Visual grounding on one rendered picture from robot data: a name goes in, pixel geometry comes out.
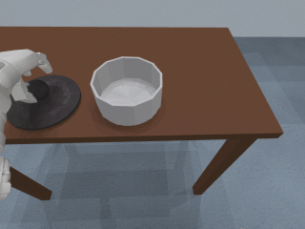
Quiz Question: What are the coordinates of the lid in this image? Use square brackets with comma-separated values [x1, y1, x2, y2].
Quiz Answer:
[6, 74, 81, 131]

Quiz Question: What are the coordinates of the table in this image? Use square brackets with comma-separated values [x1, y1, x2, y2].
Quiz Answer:
[0, 26, 284, 200]

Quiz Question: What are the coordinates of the knob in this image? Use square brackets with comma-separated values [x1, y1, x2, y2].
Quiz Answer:
[27, 79, 50, 100]

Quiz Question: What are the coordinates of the robot left upper arm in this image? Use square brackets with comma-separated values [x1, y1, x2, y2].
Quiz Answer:
[0, 156, 11, 201]

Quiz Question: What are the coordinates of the left robot hand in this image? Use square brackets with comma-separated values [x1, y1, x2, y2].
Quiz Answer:
[0, 49, 52, 103]

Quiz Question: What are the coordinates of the pot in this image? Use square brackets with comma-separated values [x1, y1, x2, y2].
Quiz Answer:
[90, 56, 163, 126]

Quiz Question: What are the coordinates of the left robot forearm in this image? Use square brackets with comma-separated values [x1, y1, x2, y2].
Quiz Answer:
[0, 59, 20, 154]

